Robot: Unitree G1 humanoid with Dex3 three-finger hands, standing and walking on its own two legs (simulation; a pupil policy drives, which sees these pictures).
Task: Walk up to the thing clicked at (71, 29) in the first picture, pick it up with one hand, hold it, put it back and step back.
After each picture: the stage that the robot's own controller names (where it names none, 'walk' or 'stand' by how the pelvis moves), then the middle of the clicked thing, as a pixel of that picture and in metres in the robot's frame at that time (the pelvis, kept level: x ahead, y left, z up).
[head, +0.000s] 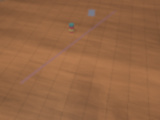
stand; (71, 28) +1.66 +0.10 -0.72
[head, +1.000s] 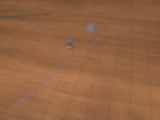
walk; (69, 44) +1.52 +0.24 -0.71
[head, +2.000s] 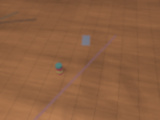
walk; (59, 68) +0.97 +0.27 -0.72
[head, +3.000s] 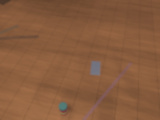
walk; (63, 109) +0.56 +0.17 -0.71
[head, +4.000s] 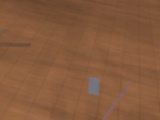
stand; out of the picture +0.34 +0.11 -0.70
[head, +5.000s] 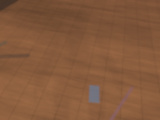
stand; out of the picture +0.29 +0.13 -0.72
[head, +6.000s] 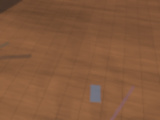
stand; out of the picture +0.30 +0.13 -0.73
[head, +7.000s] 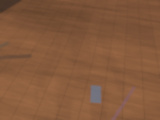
stand; out of the picture +0.29 +0.13 -0.73
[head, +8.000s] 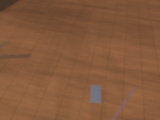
stand; out of the picture +0.28 +0.13 -0.73
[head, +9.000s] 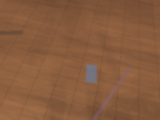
go down; out of the picture +0.31 +0.13 -0.69
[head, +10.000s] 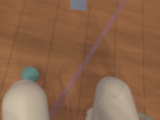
go down; (31, 77) +0.37 +0.18 -0.30
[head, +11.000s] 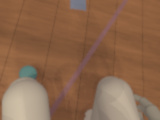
close in; (28, 76) +0.37 +0.18 -0.28
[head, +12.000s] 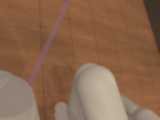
close in; out of the picture +0.36 +0.21 -0.21
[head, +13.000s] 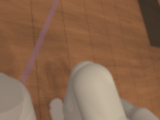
close; out of the picture +0.37 +0.23 -0.21
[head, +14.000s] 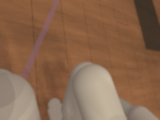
lift; out of the picture +0.35 +0.22 -0.22
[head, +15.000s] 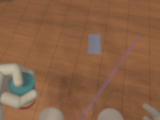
lift; (23, 92) +0.30 +0.19 -0.01
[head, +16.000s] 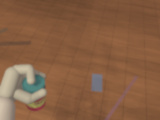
hold; (34, 93) +0.31 +0.16 +0.01
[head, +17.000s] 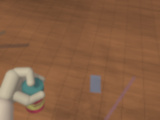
hold; (34, 96) +0.31 +0.17 +0.00
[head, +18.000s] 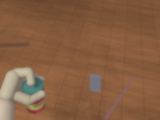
hold; (34, 96) +0.31 +0.17 -0.01
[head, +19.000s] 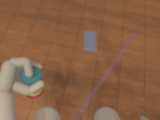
crouch; (32, 83) +0.35 +0.16 -0.08
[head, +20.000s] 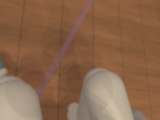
lower; out of the picture +0.36 +0.22 -0.21
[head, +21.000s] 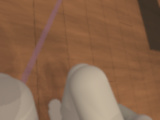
lower; out of the picture +0.38 +0.26 -0.23
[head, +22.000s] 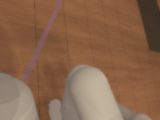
lower; out of the picture +0.37 +0.26 -0.23
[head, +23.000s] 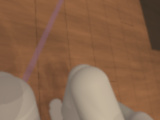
lower; out of the picture +0.37 +0.26 -0.23
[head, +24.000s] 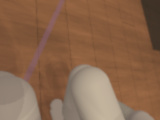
lower; out of the picture +0.36 +0.26 -0.23
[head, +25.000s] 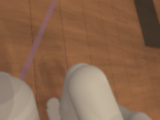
open; out of the picture +0.35 +0.24 -0.22
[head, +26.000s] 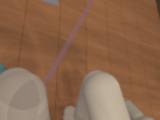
stand; out of the picture +0.34 +0.23 -0.24
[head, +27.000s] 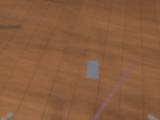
stand; out of the picture +0.31 +0.16 -0.60
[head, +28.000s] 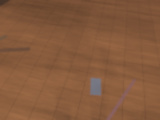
stand; out of the picture +0.32 +0.15 -0.66
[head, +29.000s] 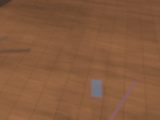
stand; out of the picture +0.31 +0.16 -0.66
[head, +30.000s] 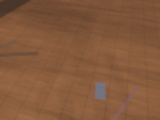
stand; out of the picture +0.34 +0.14 -0.72
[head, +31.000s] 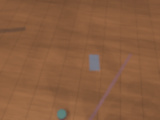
walk; (62, 115) +0.39 +0.12 -0.70
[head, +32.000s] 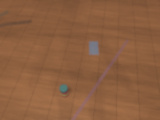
walk; (64, 90) +0.61 +0.17 -0.71
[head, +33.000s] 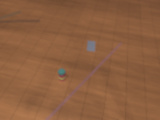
stand; (61, 75) +0.91 +0.15 -0.70
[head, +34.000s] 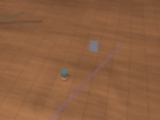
stand; (64, 75) +0.91 +0.16 -0.72
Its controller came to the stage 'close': yes
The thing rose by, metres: 0.70
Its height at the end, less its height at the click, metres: +0.00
